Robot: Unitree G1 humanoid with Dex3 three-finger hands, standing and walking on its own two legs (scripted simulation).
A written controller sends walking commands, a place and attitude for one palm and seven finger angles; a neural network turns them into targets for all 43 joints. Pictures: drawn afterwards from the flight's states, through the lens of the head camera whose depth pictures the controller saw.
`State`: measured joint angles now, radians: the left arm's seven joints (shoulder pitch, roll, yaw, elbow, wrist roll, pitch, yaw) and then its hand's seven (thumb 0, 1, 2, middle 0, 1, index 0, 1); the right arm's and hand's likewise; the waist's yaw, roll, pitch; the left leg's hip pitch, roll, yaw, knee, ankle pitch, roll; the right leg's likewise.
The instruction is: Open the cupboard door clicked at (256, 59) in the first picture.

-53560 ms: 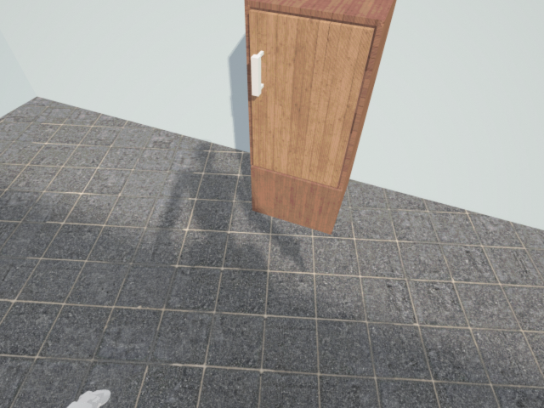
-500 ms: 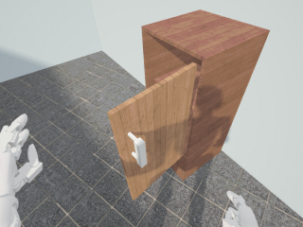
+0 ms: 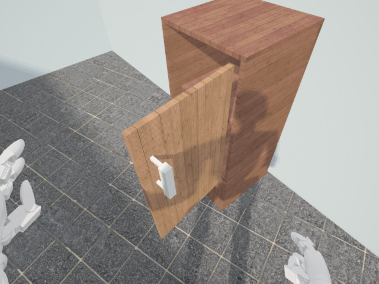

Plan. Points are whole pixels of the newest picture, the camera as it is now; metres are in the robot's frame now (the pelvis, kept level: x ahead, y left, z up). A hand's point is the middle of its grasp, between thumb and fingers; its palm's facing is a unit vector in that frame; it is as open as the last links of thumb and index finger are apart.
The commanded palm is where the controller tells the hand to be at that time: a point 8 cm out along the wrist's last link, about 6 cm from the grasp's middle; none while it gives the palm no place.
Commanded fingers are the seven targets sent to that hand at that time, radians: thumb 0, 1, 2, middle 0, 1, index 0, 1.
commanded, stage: step back with the hand held close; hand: left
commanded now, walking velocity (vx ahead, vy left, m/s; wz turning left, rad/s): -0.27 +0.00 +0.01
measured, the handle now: (162, 177) +0.38 +0.11 -0.03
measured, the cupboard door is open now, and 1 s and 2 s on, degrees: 97 97 97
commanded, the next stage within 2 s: stop stepping back and stand still in 0.98 s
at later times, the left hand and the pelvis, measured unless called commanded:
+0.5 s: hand out of the picture +0.12 +0.30 +0.15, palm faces +0.44 -0.75 -0.50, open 7.4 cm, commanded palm +0.05 +0.34 +0.17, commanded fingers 0.00 0.90 0.90 -0.20 -0.30 -0.20 -0.30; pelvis -0.08 +0.03 -0.01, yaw +3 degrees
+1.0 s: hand out of the picture +0.04 +0.33 +0.17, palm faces +0.47 -0.77 -0.44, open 7.4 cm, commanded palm -0.04 +0.35 +0.17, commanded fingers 0.00 0.90 0.90 -0.20 -0.30 -0.20 -0.30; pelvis -0.16 +0.05 -0.01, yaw +3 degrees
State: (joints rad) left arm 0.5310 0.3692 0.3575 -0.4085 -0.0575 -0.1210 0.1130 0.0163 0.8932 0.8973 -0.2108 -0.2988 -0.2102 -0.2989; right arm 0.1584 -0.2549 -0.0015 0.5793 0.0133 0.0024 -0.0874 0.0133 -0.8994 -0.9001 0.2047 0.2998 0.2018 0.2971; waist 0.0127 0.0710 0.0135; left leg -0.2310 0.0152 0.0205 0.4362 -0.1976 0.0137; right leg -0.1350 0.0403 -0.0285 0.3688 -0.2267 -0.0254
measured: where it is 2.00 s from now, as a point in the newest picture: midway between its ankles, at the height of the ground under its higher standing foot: outside the picture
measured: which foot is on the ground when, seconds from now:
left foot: down 0.00-1.00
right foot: down 0.00-0.84, up 0.86-1.00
